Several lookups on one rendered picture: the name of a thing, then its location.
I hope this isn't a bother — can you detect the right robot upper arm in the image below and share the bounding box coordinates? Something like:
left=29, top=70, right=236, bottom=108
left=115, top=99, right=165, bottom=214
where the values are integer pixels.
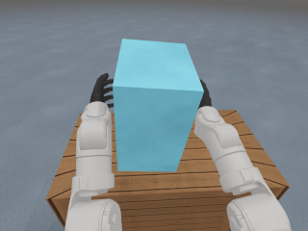
left=226, top=192, right=292, bottom=231

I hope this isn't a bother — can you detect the left robot upper arm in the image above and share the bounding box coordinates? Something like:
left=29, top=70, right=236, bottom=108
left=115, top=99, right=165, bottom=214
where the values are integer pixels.
left=65, top=198, right=122, bottom=231

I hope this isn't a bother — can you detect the carton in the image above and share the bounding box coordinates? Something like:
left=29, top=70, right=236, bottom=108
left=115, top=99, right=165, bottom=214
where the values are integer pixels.
left=113, top=38, right=204, bottom=172

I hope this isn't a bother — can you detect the robot left hand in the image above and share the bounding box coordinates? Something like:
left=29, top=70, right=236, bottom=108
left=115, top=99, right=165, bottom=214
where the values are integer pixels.
left=90, top=73, right=114, bottom=108

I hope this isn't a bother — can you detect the robot left forearm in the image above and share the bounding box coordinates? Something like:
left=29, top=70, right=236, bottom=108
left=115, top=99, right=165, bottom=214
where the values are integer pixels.
left=64, top=101, right=115, bottom=231

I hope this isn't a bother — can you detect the robot right forearm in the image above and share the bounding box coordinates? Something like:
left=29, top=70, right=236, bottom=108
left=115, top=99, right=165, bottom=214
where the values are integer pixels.
left=193, top=106, right=291, bottom=228

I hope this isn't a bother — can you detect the pedestal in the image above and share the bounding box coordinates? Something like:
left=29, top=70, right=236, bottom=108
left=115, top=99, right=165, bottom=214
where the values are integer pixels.
left=46, top=110, right=290, bottom=231

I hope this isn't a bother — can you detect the robot right hand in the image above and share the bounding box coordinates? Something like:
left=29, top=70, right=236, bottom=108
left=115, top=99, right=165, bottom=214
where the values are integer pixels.
left=198, top=79, right=212, bottom=109

